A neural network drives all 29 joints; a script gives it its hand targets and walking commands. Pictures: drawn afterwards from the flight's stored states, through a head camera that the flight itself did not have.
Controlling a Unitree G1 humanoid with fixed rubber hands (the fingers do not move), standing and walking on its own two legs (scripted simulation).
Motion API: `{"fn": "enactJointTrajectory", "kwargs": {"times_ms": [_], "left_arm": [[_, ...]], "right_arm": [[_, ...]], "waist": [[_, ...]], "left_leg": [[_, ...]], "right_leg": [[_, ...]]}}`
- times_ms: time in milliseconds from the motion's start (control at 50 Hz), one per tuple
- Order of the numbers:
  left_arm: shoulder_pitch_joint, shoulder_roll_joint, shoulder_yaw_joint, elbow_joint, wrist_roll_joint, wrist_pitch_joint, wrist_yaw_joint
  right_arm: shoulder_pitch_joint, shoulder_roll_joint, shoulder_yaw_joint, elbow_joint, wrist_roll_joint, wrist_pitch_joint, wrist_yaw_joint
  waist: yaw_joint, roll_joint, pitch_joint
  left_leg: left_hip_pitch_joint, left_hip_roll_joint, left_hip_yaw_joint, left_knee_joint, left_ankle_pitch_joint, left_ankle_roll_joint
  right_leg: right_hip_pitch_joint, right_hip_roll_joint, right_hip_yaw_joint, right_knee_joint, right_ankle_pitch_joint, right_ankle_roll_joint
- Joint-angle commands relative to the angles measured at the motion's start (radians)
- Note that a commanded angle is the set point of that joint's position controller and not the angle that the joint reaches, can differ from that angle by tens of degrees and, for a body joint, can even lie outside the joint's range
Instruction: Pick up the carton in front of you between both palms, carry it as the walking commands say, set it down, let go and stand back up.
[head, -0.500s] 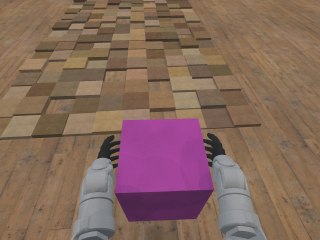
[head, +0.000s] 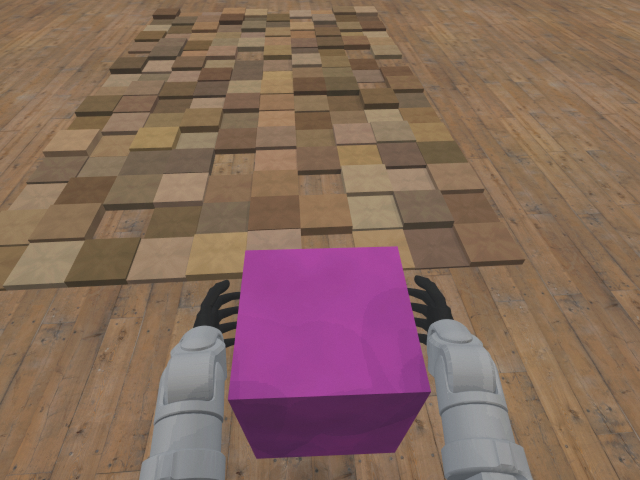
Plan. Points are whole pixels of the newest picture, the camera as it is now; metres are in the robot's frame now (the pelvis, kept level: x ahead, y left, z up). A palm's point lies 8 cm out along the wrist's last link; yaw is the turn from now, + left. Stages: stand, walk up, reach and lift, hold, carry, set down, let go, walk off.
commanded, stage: hold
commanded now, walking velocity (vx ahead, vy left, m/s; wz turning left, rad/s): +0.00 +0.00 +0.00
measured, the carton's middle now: (324, 357) +0.29 +0.00 -0.04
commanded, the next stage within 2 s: carry in 0.56 s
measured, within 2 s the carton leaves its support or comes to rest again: neither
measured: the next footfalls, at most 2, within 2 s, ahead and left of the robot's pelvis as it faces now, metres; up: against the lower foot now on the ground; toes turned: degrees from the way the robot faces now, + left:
left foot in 0.96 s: +0.15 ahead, +0.10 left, +0.00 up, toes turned +8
right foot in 1.28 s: +0.40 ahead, -0.14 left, +0.00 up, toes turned -14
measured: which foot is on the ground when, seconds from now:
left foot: down 0.00-0.80, up 0.82-0.94, down 0.96-1.00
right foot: down 0.00-0.98, up 1.00-1.00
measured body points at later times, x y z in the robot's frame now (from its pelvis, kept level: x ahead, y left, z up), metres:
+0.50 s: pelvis -0.02 +0.00 +0.00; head -0.05 +0.00 +0.45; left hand +0.29 +0.15 +0.04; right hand +0.29 -0.15 +0.04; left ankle +0.01 +0.13 -0.75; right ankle +0.00 -0.12 -0.75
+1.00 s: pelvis +0.10 -0.01 -0.01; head +0.08 +0.00 +0.44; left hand +0.40 +0.14 +0.07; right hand +0.40 -0.16 +0.08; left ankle +0.11 +0.09 -0.75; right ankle +0.01 -0.13 -0.74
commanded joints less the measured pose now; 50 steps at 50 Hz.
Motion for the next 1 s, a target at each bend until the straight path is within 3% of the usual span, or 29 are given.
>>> {"fn": "enactJointTrajectory", "kwargs": {"times_ms": [0, 80, 200, 520, 540, 580, 600, 660, 680, 720, 740, 760, 780, 800, 820, 840, 880, 920, 940, 960, 980], "left_arm": [[-0.449, -0.913, -0.560, -0.087, -0.251, -0.024, -0.218], [-0.411, -0.891, -0.590, -0.146, -0.270, 0.016, -0.208], [-0.442, -0.860, -0.526, -0.089, -0.233, 0.042, -0.209], [-0.553, -0.904, -0.519, -0.035, -0.232, 0.032, -0.221], [-0.579, -0.892, -0.529, -0.037, -0.240, 0.042, -0.220], [-0.587, -0.898, -0.555, -0.065, -0.266, 0.049, -0.216], [-0.604, -0.899, -0.573, -0.093, -0.278, 0.053, -0.212], [-0.613, -0.896, -0.636, -0.158, -0.328, 0.089, -0.199], [-0.607, -0.895, -0.662, -0.178, -0.352, 0.110, -0.196], [-0.608, -0.886, -0.702, -0.219, -0.398, 0.162, -0.190], [-0.614, -0.880, -0.718, -0.237, -0.418, 0.192, -0.186], [-0.610, -0.869, -0.726, -0.247, -0.433, 0.224, -0.180], [-0.585, -0.850, -0.727, -0.254, -0.445, 0.257, -0.173], [-0.552, -0.832, -0.733, -0.266, -0.458, 0.288, -0.165], [-0.536, -0.821, -0.736, -0.293, -0.464, 0.314, -0.154], [-0.545, -0.821, -0.745, -0.343, -0.477, 0.338, -0.145], [-0.553, -0.833, -0.772, -0.443, -0.512, 0.383, -0.130], [-0.535, -0.848, -0.796, -0.515, -0.540, 0.423, -0.128], [-0.494, -0.855, -0.803, -0.531, -0.547, 0.442, -0.130], [-0.469, -0.855, -0.805, -0.547, -0.552, 0.459, -0.133], [-0.483, -0.861, -0.811, -0.577, -0.568, 0.483, -0.141]], "right_arm": [[-0.444, 0.920, 0.550, -0.083, 0.241, -0.022, 0.204], [-0.404, 0.892, 0.577, -0.142, 0.260, 0.020, 0.195], [-0.445, 0.856, 0.519, -0.090, 0.230, 0.045, 0.201], [-0.554, 0.887, 0.510, -0.037, 0.223, 0.032, 0.215], [-0.588, 0.882, 0.531, -0.053, 0.241, 0.041, 0.214], [-0.588, 0.883, 0.546, -0.075, 0.263, 0.049, 0.207], [-0.602, 0.885, 0.567, -0.103, 0.276, 0.054, 0.203], [-0.583, 0.876, 0.619, -0.156, 0.310, 0.091, 0.184], [-0.563, 0.866, 0.637, -0.179, 0.321, 0.112, 0.177], [-0.565, 0.841, 0.675, -0.247, 0.353, 0.168, 0.161], [-0.577, 0.825, 0.693, -0.280, 0.372, 0.200, 0.155], [-0.584, 0.813, 0.709, -0.302, 0.392, 0.232, 0.151], [-0.590, 0.810, 0.725, -0.317, 0.416, 0.266, 0.148], [-0.587, 0.815, 0.744, -0.327, 0.441, 0.298, 0.145], [-0.608, 0.827, 0.766, -0.354, 0.475, 0.326, 0.147], [-0.620, 0.847, 0.786, -0.375, 0.514, 0.349, 0.150], [-0.587, 0.874, 0.808, -0.421, 0.566, 0.388, 0.149], [-0.521, 0.885, 0.811, -0.459, 0.580, 0.421, 0.142], [-0.496, 0.886, 0.806, -0.481, 0.581, 0.437, 0.139], [-0.454, 0.882, 0.797, -0.495, 0.575, 0.455, 0.135], [-0.413, 0.858, 0.780, -0.500, 0.541, 0.465, 0.127]], "waist": [[-0.003, -0.001, -0.281], [-0.004, 0.002, -0.279], [-0.002, 0.000, -0.149], [-0.005, 0.004, -0.199], [-0.005, 0.007, -0.255], [-0.006, 0.012, -0.246], [-0.008, 0.023, -0.232], [-0.007, 0.093, -0.308], [-0.007, 0.122, -0.331], [-0.006, 0.135, -0.321], [-0.005, 0.116, -0.303], [0.000, 0.038, -0.279], [0.012, -0.115, -0.274], [0.022, -0.227, -0.254], [0.031, -0.248, -0.220], [0.037, -0.196, -0.231], [0.028, -0.144, -0.307], [0.011, -0.145, -0.365], [0.007, -0.113, -0.396], [-0.011, -0.046, -0.434], [-0.027, 0.212, -0.438]], "left_leg": [[0.098, -0.081, -0.011, -0.028, 0.247, 0.002], [0.118, -0.080, -0.014, -0.044, 0.274, -0.002], [0.066, -0.073, -0.006, -0.065, 0.080, 0.006], [0.066, -0.070, 0.000, -0.047, 0.035, 0.002], [-0.055, 0.109, 0.006, 0.018, -0.097, 0.011], [-0.133, 0.102, -0.035, -0.025, -0.469, 0.024], [-0.154, 0.108, -0.045, -0.033, -0.548, 0.030], [-0.133, 0.159, -0.110, -0.061, -0.411, 0.065], [-0.125, 0.182, -0.142, -0.072, -0.411, 0.086], [-0.176, 0.197, -0.145, -0.078, -0.499, 0.106], [-0.233, 0.182, -0.109, -0.049, -0.506, 0.095], [-0.298, 0.135, -0.028, 0.043, -0.450, 0.064], [-0.404, 0.081, 0.076, 0.229, -0.360, 0.024], [-0.566, 0.029, 0.158, 0.387, -0.295, -0.003], [-0.668, 0.039, 0.170, 0.367, -0.337, -0.002], [-0.661, 0.057, 0.151, 0.340, -0.347, 0.003], [-0.533, 0.029, 0.194, 0.233, -0.261, -0.001], [-0.292, -0.011, 0.267, 0.062, -0.109, -0.006], [-0.087, 0.000, 0.265, 0.012, -0.058, -0.001], [0.160, 0.083, 0.166, -0.023, -0.079, 0.027], [0.300, 0.301, -0.179, -0.098, -0.205, 0.121]], "right_leg": [[0.052, 0.076, 0.014, -0.042, 0.258, 0.008], [0.077, 0.073, 0.019, -0.055, 0.285, 0.009], [0.009, 0.068, 0.006, -0.075, 0.086, -0.002], [0.002, 0.067, -0.001, -0.057, 0.039, -0.006], [-0.099, -0.102, 0.006, 0.007, -0.088, -0.006], [-0.185, -0.078, 0.022, -0.013, -0.438, -0.016], [-0.225, -0.068, 0.012, 0.005, -0.492, -0.014], [-0.219, -0.029, -0.082, 0.178, -0.227, -0.003], [-0.228, -0.012, -0.115, 0.198, -0.198, 0.001], [-0.215, -0.009, -0.132, 0.133, -0.256, -0.005], [-0.175, -0.028, -0.111, 0.082, -0.275, -0.010], [-0.138, -0.085, -0.026, 0.006, -0.322, -0.028], [-0.066, -0.198, 0.151, -0.077, -0.388, -0.076], [0.040, -0.302, 0.337, -0.151, -0.372, -0.134], [0.099, -0.358, 0.420, -0.148, -0.215, -0.191], [0.115, -0.353, 0.379, -0.126, -0.071, -0.203], [0.108, -0.300, 0.218, -0.081, 0.051, -0.164], [0.017, -0.218, 0.042, -0.005, 0.039, -0.112], [-0.109, -0.184, -0.030, 0.057, -0.003, -0.085], [-0.299, -0.154, -0.096, 0.188, -0.033, -0.054], [-0.532, -0.085, -0.201, 0.436, -0.124, 0.000]]}}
